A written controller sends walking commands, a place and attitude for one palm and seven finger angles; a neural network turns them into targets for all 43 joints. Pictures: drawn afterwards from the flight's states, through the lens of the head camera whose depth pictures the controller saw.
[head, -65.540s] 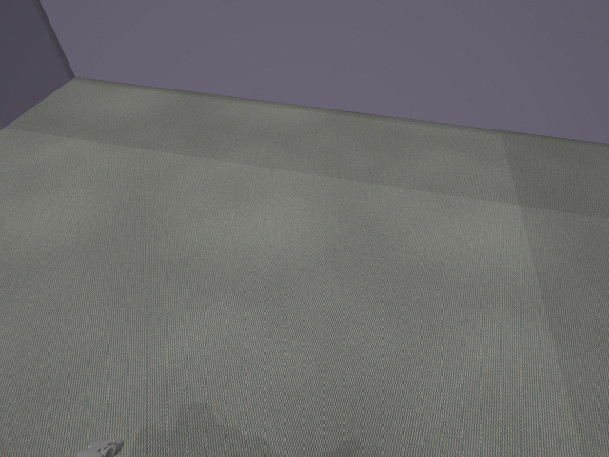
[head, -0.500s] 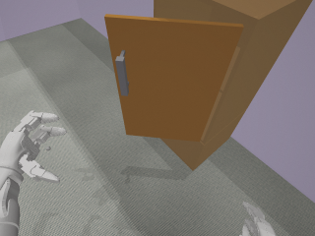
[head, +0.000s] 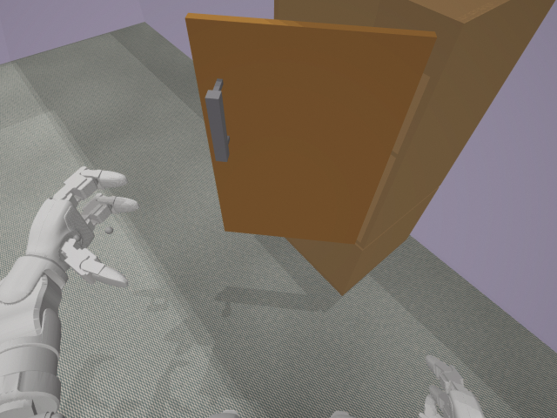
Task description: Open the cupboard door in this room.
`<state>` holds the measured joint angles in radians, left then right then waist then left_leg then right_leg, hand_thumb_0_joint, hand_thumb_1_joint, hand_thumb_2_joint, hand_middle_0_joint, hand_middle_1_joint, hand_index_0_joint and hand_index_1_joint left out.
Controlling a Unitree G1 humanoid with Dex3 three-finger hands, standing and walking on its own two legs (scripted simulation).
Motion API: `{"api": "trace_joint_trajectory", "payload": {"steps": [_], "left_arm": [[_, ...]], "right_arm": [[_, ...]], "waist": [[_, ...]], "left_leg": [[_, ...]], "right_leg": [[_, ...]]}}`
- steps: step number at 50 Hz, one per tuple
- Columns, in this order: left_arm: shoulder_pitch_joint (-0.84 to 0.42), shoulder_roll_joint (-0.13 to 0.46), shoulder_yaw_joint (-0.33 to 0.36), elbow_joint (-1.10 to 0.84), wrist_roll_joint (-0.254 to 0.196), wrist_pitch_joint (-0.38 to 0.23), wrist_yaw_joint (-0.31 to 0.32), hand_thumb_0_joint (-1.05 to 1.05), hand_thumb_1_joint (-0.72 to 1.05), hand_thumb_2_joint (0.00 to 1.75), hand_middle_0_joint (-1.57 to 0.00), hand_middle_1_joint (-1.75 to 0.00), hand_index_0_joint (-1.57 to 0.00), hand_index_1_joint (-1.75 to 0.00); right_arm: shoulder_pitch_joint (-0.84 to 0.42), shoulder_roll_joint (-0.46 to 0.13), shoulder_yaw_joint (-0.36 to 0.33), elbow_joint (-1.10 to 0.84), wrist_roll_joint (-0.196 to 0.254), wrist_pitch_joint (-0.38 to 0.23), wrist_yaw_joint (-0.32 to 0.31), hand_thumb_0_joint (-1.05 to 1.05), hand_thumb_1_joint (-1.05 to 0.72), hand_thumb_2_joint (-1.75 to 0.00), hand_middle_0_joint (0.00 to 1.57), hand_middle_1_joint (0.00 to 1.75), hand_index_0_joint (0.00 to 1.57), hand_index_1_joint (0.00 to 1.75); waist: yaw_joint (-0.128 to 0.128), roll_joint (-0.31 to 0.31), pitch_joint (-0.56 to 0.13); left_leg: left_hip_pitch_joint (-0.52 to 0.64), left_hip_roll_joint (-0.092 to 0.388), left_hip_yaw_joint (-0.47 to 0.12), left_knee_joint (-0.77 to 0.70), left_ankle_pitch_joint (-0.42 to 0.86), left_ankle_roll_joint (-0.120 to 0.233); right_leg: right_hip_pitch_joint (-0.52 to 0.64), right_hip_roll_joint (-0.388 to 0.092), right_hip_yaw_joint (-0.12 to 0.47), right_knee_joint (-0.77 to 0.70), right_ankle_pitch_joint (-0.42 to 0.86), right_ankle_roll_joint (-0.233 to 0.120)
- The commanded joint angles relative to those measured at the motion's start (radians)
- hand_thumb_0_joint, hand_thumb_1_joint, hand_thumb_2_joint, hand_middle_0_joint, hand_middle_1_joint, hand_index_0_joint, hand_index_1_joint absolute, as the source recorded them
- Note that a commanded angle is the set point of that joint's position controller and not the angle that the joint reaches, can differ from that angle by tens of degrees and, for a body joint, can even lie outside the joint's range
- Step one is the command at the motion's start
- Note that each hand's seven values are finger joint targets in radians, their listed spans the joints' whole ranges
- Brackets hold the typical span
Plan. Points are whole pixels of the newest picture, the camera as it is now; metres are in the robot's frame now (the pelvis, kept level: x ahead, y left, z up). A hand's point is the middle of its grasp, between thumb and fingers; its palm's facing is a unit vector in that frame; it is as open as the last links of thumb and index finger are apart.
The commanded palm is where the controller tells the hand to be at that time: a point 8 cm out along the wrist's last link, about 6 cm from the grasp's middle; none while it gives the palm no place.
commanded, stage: move the hooked fingers beside the handle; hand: left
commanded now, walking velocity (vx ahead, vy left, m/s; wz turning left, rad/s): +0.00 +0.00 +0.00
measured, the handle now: (220, 121) +0.60 +0.14 +0.06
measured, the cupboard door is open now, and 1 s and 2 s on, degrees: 44 44 44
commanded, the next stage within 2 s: none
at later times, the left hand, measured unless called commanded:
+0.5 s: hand (149, 182) +0.43 +0.22 +0.08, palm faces -0.09 -1.00 -0.01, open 14.0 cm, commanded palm +0.41 +0.28 +0.08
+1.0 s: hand (173, 151) +0.50 +0.20 +0.08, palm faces -0.09 -1.00 -0.01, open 14.0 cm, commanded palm +0.49 +0.26 +0.07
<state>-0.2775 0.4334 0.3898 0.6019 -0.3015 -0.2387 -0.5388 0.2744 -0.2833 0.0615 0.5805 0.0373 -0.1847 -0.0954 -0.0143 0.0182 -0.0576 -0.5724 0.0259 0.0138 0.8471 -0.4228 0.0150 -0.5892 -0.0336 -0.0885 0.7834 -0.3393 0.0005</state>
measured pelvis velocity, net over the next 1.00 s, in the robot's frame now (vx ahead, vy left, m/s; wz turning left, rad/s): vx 0.01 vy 0.00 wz -0.04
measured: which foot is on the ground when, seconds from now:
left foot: down 0.00-1.00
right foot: down 0.00-1.00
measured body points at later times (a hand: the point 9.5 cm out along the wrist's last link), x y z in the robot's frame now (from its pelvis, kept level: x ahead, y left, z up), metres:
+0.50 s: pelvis +0.01 +0.00 +0.00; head +0.09 +0.01 +0.44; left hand +0.43 +0.28 +0.08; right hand +0.08 -0.27 -0.11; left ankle +0.00 +0.11 -0.70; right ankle +0.03 -0.13 -0.70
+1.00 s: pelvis +0.01 +0.00 -0.01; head +0.12 +0.01 +0.42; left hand +0.50 +0.26 +0.08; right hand +0.02 -0.27 -0.12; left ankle +0.00 +0.11 -0.70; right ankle +0.03 -0.13 -0.70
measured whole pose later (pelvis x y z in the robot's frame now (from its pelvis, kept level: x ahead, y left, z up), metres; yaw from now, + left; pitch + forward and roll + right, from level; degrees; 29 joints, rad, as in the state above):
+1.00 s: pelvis +0.01 +0.00 -0.01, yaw -2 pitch +18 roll -2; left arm -0.86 0.57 0.43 1.17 -0.13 -0.34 -0.42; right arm 0.38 -0.29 0.05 0.62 0.01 0.03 -0.04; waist -0.15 0.01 -0.08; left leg -0.79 0.05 0.03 0.93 -0.45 0.02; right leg -0.81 -0.01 -0.07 0.85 -0.35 0.00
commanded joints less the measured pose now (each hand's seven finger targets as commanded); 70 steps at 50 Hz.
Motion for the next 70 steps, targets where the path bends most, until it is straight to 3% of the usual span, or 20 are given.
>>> {"api": "trace_joint_trajectory", "payload": {"steps": [1, 4, 9, 13, 16, 20, 22, 25, 28, 35, 40, 43, 46, 48, 49, 52, 55, 65, 68, 70], "left_arm": [[-0.312, 0.269, 0.082, -0.163, -0.026, -0.071, 0.016, 0.0, -0.5, 0.3, -0.3, -1.2, -0.3, -1.2], [-0.356, 0.288, 0.088, -0.102, -0.017, -0.067, 0.021, 0.0, -0.5, 0.3, -0.3, -1.2, -0.3, -1.2], [-0.433, 0.332, 0.112, -0.075, 0.0, -0.088, 0.028, 0.0, -0.5, 0.3, -0.3, -1.2, -0.3, -1.2], [-0.525, 0.307, 0.075, -0.02, 0.007, -0.112, 0.025, 0.0, -0.5, 0.3, -0.3, -1.2, -0.3, -1.2], [-0.615, 0.291, 0.04, -0.003, 0.026, -0.124, 0.032, 0.0, -0.5, 0.3, -0.3, -1.2, -0.3, -1.2], [-0.627, 0.326, 0.07, 0.092, 0.039, -0.123, 0.048, 0.0, -0.5, 0.3, -0.3, -1.2, -0.3, -1.2], [-0.653, 0.32, 0.062, 0.095, 0.052, -0.128, 0.062, 0.0, -0.5, 0.3, -0.3, -1.2, -0.3, -1.2], [-0.642, 0.354, 0.095, 0.142, 0.062, -0.13, 0.073, 0.0, -0.5, 0.3, -0.3, -1.2, -0.3, -1.2], [-0.725, 0.378, 0.099, 0.186, 0.075, -0.141, 0.084, 0.0, -0.5, 0.3, -0.3, -1.2, -0.3, -1.2], [-0.872, 0.372, 0.066, 0.259, 0.1, -0.169, 0.08, 0.0, -0.5, 0.3, -0.3, -1.2, -0.3, -1.2], [-0.902, 0.406, 0.087, 0.286, 0.115, -0.176, 0.087, 0.0, -0.5, 0.3, -0.3, -1.2, -0.3, -1.2], [-0.943, 0.348, 0.038, 0.323, 0.119, -0.167, 0.096, 0.0, -0.5, 0.3, -0.3, -1.2, -0.3, -1.2], [-0.998, 0.419, 0.079, 0.372, 0.139, -0.158, 0.12, 0.0, -0.5, 0.3, -0.3, -1.2, -0.3, -1.2], [-1.054, 0.447, 0.084, 0.364, 0.151, -0.165, 0.131, 0.0, -0.5, 0.3, -0.3, -1.2, -0.3, -1.2], [-1.074, 0.481, 0.102, 0.344, 0.164, -0.174, 0.134, 0.0, -0.5, 0.3, -0.3, -1.2, -0.3, -1.2], [-1.084, 0.459, 0.084, 0.394, 0.175, -0.174, 0.138, 0.0, -0.5, 0.3, -0.3, -1.2, -0.3, -1.2], [-1.113, 0.505, 0.101, 0.437, 0.185, -0.164, 0.132, 0.0, -0.5, 0.3, -0.3, -1.2, -0.3, -1.2], [-1.265, 0.529, 0.08, 0.484, 0.224, -0.14, 0.153, 0.0, -0.5, 0.3, -0.3, -1.2, -0.3, -1.2], [-1.171, 0.527, 0.109, 0.467, 0.222, -0.147, 0.158, 0.0, -0.5, 0.3, -0.3, -1.2, -0.3, -1.2], [-1.148, 0.513, 0.105, 0.456, 0.22, -0.144, 0.156, 0.0, -0.5, 0.3, -0.3, -1.2, -0.3, -1.2]], "right_arm": [[0.025, -0.147, -0.067, -0.128, 0.004, -0.035, -0.005, 0.0, -0.9, -0.9, 0.2, 0.3, 0.2, 0.3], [0.04, -0.155, -0.067, -0.124, 0.003, -0.017, 0.003, 0.0, -0.9, -0.9, 0.2, 0.3, 0.2, 0.3], [0.072, -0.16, -0.076, -0.121, -0.001, 0.012, 0.012, 0.0, -0.9, -0.9, 0.2, 0.3, 0.2, 0.3], [0.093, -0.161, -0.077, -0.104, 0.0, 0.03, 0.012, 0.0, -0.9, -0.9, 0.2, 0.3, 0.2, 0.3], [0.117, -0.161, -0.083, -0.083, 0.0, 0.04, 0.011, 0.0, -0.9, -0.9, 0.2, 0.3, 0.2, 0.3], [0.14, -0.168, -0.085, -0.067, -0.003, 0.061, 0.016, 0.0, -0.9, -0.9, 0.2, 0.3, 0.2, 0.3], [0.146, -0.164, -0.086, -0.066, -0.006, 0.071, 0.022, 0.0, -0.9, -0.9, 0.2, 0.3, 0.2, 0.3], [0.162, -0.166, -0.086, -0.072, -0.009, 0.093, 0.03, 0.0, -0.9, -0.9, 0.2, 0.3, 0.2, 0.3], [0.168, -0.17, -0.085, -0.069, -0.01, 0.111, 0.032, 0.0, -0.9, -0.9, 0.2, 0.3, 0.2, 0.3], [0.202, -0.171, -0.086, -0.045, -0.016, 0.143, 0.034, 0.0, -0.9, -0.9, 0.2, 0.3, 0.2, 0.3], [0.227, -0.173, -0.088, -0.036, -0.022, 0.163, 0.039, 0.0, -0.9, -0.9, 0.2, 0.3, 0.2, 0.3], [0.238, -0.172, -0.086, -0.029, -0.024, 0.175, 0.042, 0.0, -0.9, -0.9, 0.2, 0.3, 0.2, 0.3], [0.254, -0.182, -0.084, -0.02, -0.027, 0.186, 0.042, 0.0, -0.9, -0.9, 0.2, 0.3, 0.2, 0.3], [0.257, -0.182, -0.078, -0.023, -0.03, 0.187, 0.041, 0.0, -0.9, -0.9, 0.2, 0.3, 0.2, 0.3], [0.268, -0.184, -0.081, -0.021, -0.033, 0.19, 0.042, 0.0, -0.9, -0.9, 0.2, 0.3, 0.2, 0.3], [0.282, -0.182, -0.078, -0.018, -0.036, 0.196, 0.047, 0.0, -0.9, -0.9, 0.2, 0.3, 0.2, 0.3], [0.302, -0.191, -0.074, -0.015, -0.038, 0.207, 0.047, 0.0, -0.9, -0.9, 0.2, 0.3, 0.2, 0.3], [0.365, -0.204, -0.069, -0.004, -0.057, 0.234, 0.056, 0.0, -0.9, -0.9, 0.2, 0.3, 0.2, 0.3], [0.384, -0.201, -0.074, -0.021, -0.064, 0.243, 0.066, 0.0, -0.9, -0.9, 0.2, 0.3, 0.2, 0.3], [0.385, -0.199, -0.076, -0.022, -0.064, 0.254, 0.073, 0.0, -0.9, -0.9, 0.2, 0.3, 0.2, 0.3]], "waist": [[-0.009, 0.059, -0.294], [-0.014, 0.047, -0.269], [-0.02, 0.043, -0.323], [-0.046, 0.048, -0.309], [-0.06, 0.086, -0.353], [-0.056, 0.047, -0.367], [-0.053, 0.086, -0.383], [-0.048, 0.044, -0.394], [-0.065, 0.038, -0.366], [-0.104, 0.071, -0.404], [-0.1, 0.101, -0.466], [-0.13, 0.081, -0.42], [-0.14, 0.053, -0.418], [-0.147, 0.094, -0.415], [-0.141, 0.114, -0.469], [-0.156, 0.107, -0.465], [-0.165, 0.113, -0.477], [-0.223, 0.156, -0.484], [-0.189, 0.177, -0.566], [-0.185, 0.171, -0.562]], "left_leg": [[0.11, -0.025, -0.036, -0.145, 0.275, -0.007], [0.073, -0.024, -0.032, -0.144, 0.266, -0.006], [0.059, -0.025, -0.022, -0.13, 0.282, -0.001], [0.056, -0.022, -0.021, -0.119, 0.277, 0.002], [0.095, -0.019, -0.032, -0.115, 0.303, 0.0], [0.073, -0.017, -0.033, -0.106, 0.32, 0.001], [0.08, -0.018, -0.029, -0.103, 0.342, -0.001], [0.055, -0.015, -0.026, -0.095, 0.374, 0.001], [0.019, -0.015, -0.023, -0.088, 0.332, 0.007], [0.035, -0.009, -0.025, -0.061, 0.339, 0.009], [0.059, -0.007, -0.034, -0.043, 0.409, 0.005], [0.054, -0.003, -0.04, -0.037, 0.398, 0.008], [-0.007, -0.005, -0.037, -0.037, 0.323, 0.013], [-0.023, -0.01, -0.034, -0.031, 0.305, 0.015], [0.001, -0.008, -0.038, -0.025, 0.332, 0.011], [-0.002, -0.004, -0.038, -0.013, 0.346, 0.011], [-0.019, -0.003, -0.043, -0.004, 0.354, 0.011], [-0.012, 0.009, -0.063, 0.023, 0.373, 0.012], [0.052, 0.011, -0.064, 0.032, 0.479, 0.004], [0.051, 0.015, -0.061, 0.032, 0.492, 0.001]], "right_leg": [[0.157, 0.047, 0.044, -0.071, 0.197, -0.03], [0.151, 0.049, 0.048, -0.068, 0.202, -0.03], [0.177, 0.05, 0.061, -0.059, 0.236, -0.026], [0.139, 0.054, 0.061, -0.055, 0.232, -0.027], [0.105, 0.053, 0.054, -0.049, 0.236, -0.026], [0.114, 0.054, 0.054, -0.041, 0.256, -0.025], [0.11, 0.052, 0.055, -0.035, 0.27, -0.025], [0.137, 0.056, 0.056, -0.024, 0.312, -0.024], [0.124, 0.059, 0.061, -0.021, 0.293, -0.026], [0.067, 0.061, 0.065, -0.01, 0.293, -0.019], [0.064, 0.063, 0.062, 0.008, 0.326, -0.021], [0.008, 0.068, 0.052, 0.005, 0.298, -0.021], [0.02, 0.065, 0.064, -0.002, 0.266, -0.015], [0.017, 0.065, 0.068, 0.004, 0.26, -0.018], [0.026, 0.065, 0.07, 0.012, 0.274, -0.018], [0.004, 0.069, 0.068, 0.014, 0.279, -0.016], [-0.001, 0.071, 0.067, 0.02, 0.285, -0.017], [-0.094, 0.079, 0.057, 0.026, 0.262, -0.015], [-0.075, 0.085, 0.046, 0.044, 0.318, -0.025], [-0.071, 0.086, 0.046, 0.039, 0.33, -0.02]]}}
